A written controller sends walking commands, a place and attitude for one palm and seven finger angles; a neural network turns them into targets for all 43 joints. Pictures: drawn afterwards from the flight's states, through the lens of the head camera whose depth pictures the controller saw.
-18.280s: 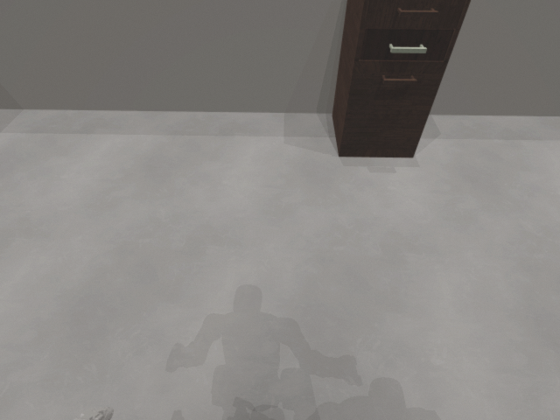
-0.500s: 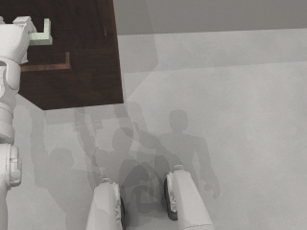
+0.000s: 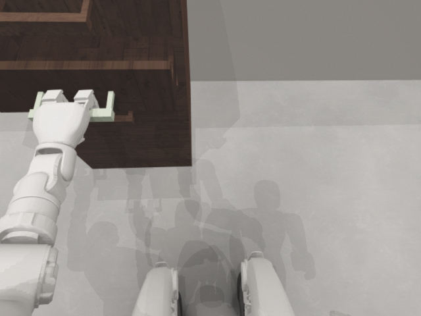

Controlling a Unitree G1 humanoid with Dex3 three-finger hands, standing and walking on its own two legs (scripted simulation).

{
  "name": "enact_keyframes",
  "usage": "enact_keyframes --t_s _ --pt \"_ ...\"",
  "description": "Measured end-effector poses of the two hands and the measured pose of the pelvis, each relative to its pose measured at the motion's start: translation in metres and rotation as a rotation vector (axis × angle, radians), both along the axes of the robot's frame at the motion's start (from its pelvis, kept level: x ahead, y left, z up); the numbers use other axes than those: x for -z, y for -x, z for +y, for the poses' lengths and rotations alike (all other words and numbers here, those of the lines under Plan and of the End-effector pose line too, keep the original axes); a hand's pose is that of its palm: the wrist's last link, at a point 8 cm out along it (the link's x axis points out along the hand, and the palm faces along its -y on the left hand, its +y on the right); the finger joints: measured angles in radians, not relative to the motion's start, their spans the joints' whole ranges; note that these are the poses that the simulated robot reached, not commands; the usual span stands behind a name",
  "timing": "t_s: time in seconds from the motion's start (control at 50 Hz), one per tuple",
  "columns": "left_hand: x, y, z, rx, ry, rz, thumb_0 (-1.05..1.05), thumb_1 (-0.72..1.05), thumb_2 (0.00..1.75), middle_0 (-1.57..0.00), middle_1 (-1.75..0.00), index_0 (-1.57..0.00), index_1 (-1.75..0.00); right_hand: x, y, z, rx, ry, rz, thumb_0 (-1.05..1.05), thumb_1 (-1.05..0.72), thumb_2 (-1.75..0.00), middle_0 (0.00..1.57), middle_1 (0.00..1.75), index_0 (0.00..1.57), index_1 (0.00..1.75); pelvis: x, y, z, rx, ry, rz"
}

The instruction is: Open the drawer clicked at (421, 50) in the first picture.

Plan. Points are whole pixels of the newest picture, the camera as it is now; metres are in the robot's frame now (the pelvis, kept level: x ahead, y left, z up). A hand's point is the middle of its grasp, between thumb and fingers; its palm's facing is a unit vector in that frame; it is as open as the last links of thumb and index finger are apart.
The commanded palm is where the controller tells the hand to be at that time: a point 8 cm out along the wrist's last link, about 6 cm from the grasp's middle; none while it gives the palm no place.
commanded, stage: pull the drawer open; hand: left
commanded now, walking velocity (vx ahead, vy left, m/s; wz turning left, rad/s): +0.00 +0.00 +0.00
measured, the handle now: (74, 106) +0.51 +0.27 -0.01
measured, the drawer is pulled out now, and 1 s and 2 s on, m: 0.08 0.19 0.30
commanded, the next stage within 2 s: none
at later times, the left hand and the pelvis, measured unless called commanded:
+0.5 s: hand (72, 162) +0.40 +0.26 -0.04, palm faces -0.03 -0.03 -1.00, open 5.3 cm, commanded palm +0.37 +0.25 +0.01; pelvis +0.00 -0.01 +0.01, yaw +0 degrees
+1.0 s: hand (68, 189) +0.35 +0.26 -0.04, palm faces -0.02 -0.02 -1.00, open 5.3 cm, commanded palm +0.32 +0.25 +0.01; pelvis +0.00 -0.01 +0.01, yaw +0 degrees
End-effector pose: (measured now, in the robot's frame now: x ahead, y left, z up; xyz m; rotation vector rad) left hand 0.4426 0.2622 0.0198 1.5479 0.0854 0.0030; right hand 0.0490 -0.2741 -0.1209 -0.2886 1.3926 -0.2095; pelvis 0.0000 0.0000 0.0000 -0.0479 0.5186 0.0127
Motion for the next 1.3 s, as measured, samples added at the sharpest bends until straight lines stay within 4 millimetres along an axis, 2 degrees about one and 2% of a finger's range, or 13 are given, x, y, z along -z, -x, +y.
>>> enact_keyframes --t_s 0.14,0.48,0.88,1.12,1.3 --pt "0.000 0.012 -0.001 -0.012 -0.003 0.005 0.02 0.78 0.82 -0.33 -1.35 -0.41 -1.35 -0.001 -0.012 -0.002 -0.006 -0.002 -0.036 0.00 -0.90 -0.90 0.20 0.30 0.20 0.30 -0.003 0.000 -0.003 0.002 -0.007 -0.013" --pt "0.001 0.059 -0.002 -0.012 0.005 -0.020 0.02 0.79 0.82 -0.33 -1.35 -0.41 -1.35 0.002 -0.021 -0.001 -0.015 -0.026 -0.061 0.00 -0.90 -0.90 0.20 0.30 0.20 0.30 -0.007 0.000 -0.007 0.011 -0.022 -0.049" --pt "0.001 0.104 -0.005 -0.032 0.005 -0.027 0.03 0.78 0.82 -0.33 -1.35 -0.42 -1.35 -0.004 -0.049 -0.002 -0.044 -0.024 -0.165 0.00 -0.90 -0.90 0.20 0.30 0.20 0.30 -0.011 0.003 -0.009 0.014 -0.032 -0.084" --pt "-0.001 0.123 -0.007 -0.065 -0.002 -0.011 0.03 0.77 0.81 -0.33 -1.35 -0.42 -1.35 -0.008 -0.066 0.001 -0.050 -0.037 -0.220 0.00 -0.90 -0.90 0.20 0.30 0.20 0.30 -0.015 0.000 -0.012 0.016 -0.036 -0.101" --pt "-0.001 0.151 -0.008 -0.069 0.006 -0.016 0.04 0.77 0.80 -0.33 -1.35 -0.42 -1.35 -0.015 -0.082 0.001 -0.068 -0.038 -0.260 0.00 -0.90 -0.90 0.20 0.30 0.20 0.30 -0.017 -0.005 -0.014 0.020 -0.037 -0.111"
